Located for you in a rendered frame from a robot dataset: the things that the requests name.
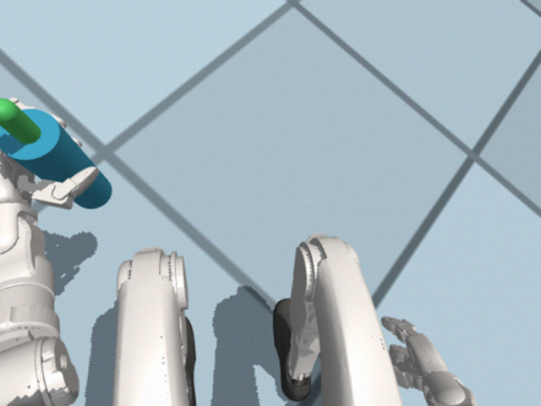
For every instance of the left robot arm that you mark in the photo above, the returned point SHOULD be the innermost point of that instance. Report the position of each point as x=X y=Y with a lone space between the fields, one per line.
x=35 y=368

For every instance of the right robot hand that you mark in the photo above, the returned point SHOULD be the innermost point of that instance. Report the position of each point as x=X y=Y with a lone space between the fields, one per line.
x=417 y=360

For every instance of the right robot arm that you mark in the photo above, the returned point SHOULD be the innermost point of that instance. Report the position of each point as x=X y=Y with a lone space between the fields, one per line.
x=442 y=388

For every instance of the right robot foot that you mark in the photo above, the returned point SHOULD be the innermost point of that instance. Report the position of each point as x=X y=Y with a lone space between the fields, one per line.
x=282 y=329

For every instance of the bottle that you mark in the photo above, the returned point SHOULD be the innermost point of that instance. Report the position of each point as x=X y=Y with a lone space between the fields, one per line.
x=35 y=140

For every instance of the left robot hand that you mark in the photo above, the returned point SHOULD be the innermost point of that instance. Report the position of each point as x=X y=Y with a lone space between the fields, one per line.
x=17 y=183

